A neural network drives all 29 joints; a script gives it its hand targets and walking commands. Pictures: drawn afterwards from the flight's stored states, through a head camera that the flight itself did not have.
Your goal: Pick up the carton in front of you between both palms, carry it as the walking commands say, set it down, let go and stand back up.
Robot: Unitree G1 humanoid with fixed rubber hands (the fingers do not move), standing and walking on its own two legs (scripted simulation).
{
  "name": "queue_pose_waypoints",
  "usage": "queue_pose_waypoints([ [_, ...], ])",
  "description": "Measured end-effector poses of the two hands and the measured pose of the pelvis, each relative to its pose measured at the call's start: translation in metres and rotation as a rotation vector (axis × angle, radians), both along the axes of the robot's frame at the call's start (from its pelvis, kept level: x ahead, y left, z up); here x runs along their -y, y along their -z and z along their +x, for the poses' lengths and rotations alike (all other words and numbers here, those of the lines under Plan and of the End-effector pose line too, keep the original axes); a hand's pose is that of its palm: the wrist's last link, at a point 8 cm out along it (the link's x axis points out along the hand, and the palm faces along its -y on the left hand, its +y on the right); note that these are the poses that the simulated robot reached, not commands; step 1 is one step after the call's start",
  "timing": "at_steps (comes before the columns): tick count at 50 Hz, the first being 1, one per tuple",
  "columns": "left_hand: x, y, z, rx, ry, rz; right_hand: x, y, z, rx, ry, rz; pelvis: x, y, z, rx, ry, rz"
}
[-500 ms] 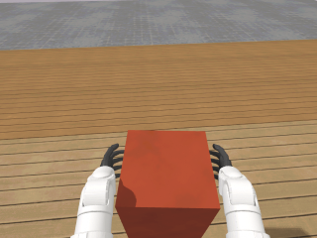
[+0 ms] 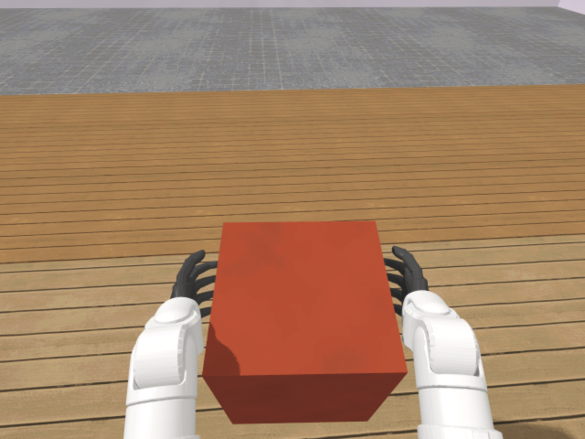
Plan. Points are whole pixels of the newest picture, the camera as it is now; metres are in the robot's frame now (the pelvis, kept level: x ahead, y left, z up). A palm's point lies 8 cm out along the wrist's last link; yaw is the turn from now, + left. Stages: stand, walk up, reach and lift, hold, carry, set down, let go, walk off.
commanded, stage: carry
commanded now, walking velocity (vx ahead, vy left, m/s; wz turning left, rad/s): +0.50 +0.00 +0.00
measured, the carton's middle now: (299, 328) +0.29 +0.01 +0.01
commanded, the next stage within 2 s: none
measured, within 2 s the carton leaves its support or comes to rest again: neither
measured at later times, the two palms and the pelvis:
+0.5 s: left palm (187, 219) +0.47 +0.20 +0.07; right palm (359, 210) +0.49 -0.10 +0.08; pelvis +0.26 +0.04 -0.02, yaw +2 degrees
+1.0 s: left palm (222, 135) +0.79 +0.19 +0.07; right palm (344, 136) +0.81 -0.11 +0.06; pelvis +0.58 +0.03 -0.02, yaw +3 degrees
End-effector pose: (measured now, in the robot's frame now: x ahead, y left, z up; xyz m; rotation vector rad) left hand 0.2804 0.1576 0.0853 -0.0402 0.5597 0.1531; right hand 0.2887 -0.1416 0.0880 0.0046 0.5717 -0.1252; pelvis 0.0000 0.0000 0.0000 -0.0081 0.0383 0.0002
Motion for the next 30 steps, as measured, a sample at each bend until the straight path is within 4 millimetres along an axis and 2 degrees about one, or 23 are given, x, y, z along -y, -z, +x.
queue_pose_waypoints([
  [6, 0.008, -0.022, 0.037, 0.014, -0.007, -0.014, 0.008, -0.016, 0.032, 0.013, 0.02, 0.024, 0.005, -0.005, 0.044, -0.039, 0.0, -0.025],
  [9, 0.017, -0.02, 0.056, 0.022, 0.0, -0.011, 0.018, -0.013, 0.048, 0.021, 0.043, 0.044, 0.01, 0.004, 0.072, -0.043, -0.027, -0.028],
  [11, 0.017, -0.014, 0.065, -0.019, -0.006, -0.021, 0.018, -0.009, 0.058, -0.019, 0.049, 0.043, 0.011, 0.002, 0.091, -0.051, -0.046, -0.018],
  [15, 0.006, -0.005, 0.079, -0.102, -0.056, -0.044, 0.007, -0.006, 0.085, -0.1, 0.027, 0.048, 0.008, -0.006, 0.131, -0.06, -0.05, 0.007],
  [18, -0.006, -0.003, 0.1, -0.113, -0.093, -0.06, -0.006, -0.004, 0.115, -0.111, 0.008, 0.061, 0.0, -0.007, 0.163, -0.053, -0.049, 0.012],
  [22, -0.028, 0.003, 0.145, -0.083, -0.121, -0.076, -0.026, 0.002, 0.164, -0.082, 0.016, 0.06, -0.018, 0.003, 0.215, -0.034, -0.047, 0.008],
  [26, -0.048, 0.015, 0.205, -0.05, -0.111, -0.087, -0.044, 0.015, 0.217, -0.048, 0.045, 0.047, -0.041, 0.022, 0.267, -0.017, -0.026, 0.023],
  [30, -0.05, 0.014, 0.255, -0.106, -0.06, -0.082, -0.047, 0.019, 0.25, -0.102, 0.084, 0.072, -0.054, 0.011, 0.306, -0.032, 0.003, 0.017],
])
